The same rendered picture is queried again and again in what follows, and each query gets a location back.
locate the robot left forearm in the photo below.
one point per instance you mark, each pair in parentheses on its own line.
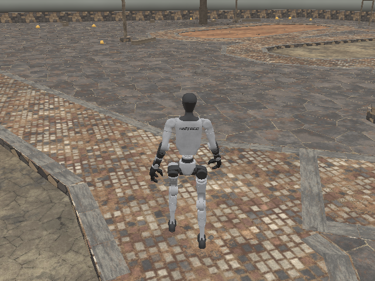
(158,158)

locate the robot left hand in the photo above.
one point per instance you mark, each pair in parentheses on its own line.
(153,174)

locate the robot torso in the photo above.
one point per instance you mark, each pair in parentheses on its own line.
(188,139)

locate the robot right foot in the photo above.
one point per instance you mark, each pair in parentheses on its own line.
(202,243)

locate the right robot upper arm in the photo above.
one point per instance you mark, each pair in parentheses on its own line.
(206,123)

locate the robot right forearm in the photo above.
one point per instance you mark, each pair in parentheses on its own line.
(216,153)

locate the left robot upper arm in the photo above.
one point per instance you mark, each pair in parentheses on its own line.
(170,123)

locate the robot right hand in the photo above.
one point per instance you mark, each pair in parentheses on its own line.
(214,161)

